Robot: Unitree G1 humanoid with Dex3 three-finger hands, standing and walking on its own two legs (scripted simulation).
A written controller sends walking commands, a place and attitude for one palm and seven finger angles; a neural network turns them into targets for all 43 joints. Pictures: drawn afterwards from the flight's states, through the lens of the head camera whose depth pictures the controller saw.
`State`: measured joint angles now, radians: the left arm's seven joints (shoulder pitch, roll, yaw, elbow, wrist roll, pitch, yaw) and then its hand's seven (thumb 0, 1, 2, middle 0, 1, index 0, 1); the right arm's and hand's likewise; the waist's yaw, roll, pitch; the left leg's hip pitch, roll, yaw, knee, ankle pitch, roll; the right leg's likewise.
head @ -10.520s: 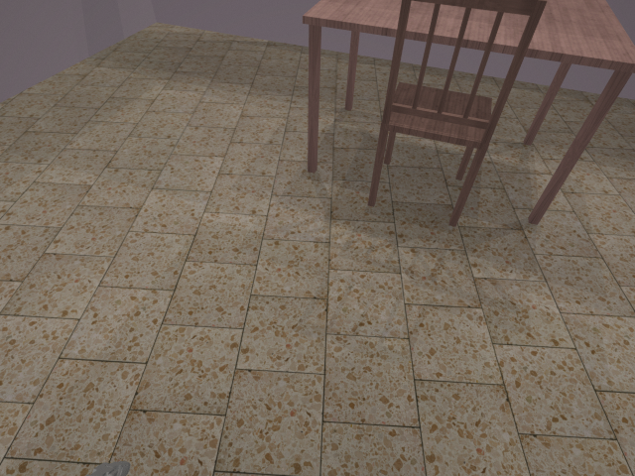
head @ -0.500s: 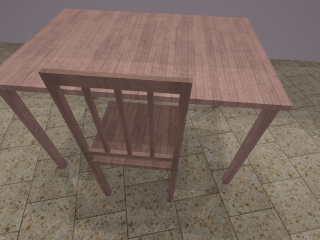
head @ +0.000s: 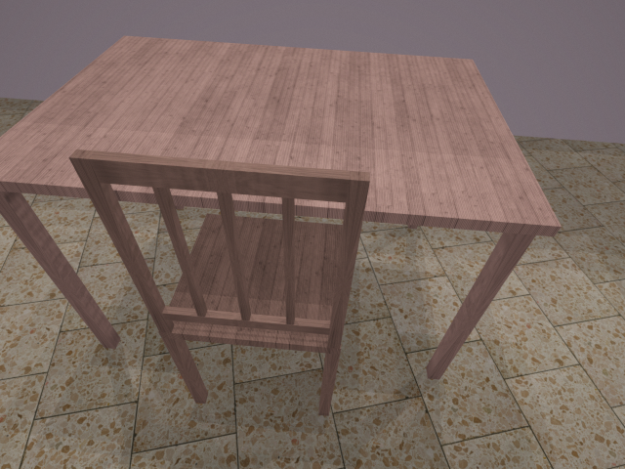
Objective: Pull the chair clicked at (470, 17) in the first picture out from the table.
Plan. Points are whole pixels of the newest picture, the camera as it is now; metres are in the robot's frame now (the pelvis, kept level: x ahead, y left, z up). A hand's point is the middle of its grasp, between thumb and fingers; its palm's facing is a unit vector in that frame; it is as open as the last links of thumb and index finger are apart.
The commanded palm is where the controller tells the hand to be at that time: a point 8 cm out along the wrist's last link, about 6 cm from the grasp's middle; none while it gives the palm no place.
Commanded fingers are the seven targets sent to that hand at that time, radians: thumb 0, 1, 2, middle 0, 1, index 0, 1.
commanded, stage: look again from close up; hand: left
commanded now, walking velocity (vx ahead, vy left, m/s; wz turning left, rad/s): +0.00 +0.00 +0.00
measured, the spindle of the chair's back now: (237, 264) +0.46 +0.16 -0.06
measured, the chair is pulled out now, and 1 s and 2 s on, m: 0.00 0.00 0.00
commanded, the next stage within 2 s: none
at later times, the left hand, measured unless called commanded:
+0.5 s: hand out of the picture -0.02 +0.18 -0.17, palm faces +0.02 -0.98 -0.18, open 7.4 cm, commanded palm none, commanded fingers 0.00 0.90 0.90 -0.20 -0.30 -0.20 -0.30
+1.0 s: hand out of the picture -0.05 +0.19 -0.17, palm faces +0.02 -0.99 -0.17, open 7.4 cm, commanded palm none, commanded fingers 0.00 0.90 0.90 -0.20 -0.30 -0.20 -0.30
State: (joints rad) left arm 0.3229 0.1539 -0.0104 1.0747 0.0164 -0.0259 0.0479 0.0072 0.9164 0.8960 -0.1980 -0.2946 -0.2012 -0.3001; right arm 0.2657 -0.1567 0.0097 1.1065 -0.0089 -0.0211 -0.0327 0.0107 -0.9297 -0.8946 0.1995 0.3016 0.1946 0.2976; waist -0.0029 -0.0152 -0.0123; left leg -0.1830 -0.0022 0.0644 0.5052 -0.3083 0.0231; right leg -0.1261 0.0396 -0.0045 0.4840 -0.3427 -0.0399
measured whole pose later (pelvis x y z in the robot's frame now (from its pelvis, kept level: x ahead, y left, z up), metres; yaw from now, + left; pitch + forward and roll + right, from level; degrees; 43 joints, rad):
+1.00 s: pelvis -0.02 +0.03 +0.01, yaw +0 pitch -1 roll +0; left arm 0.34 0.14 -0.02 1.11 0.02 -0.01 0.04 0.00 0.91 0.90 -0.20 -0.29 -0.20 -0.30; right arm 0.29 -0.14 0.02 1.14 0.00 -0.02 -0.03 0.00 -0.91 -0.89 0.20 0.30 0.20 0.30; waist 0.01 -0.02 0.01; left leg -0.16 -0.05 0.08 0.40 -0.23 0.07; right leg -0.12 -0.01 0.01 0.43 -0.28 0.00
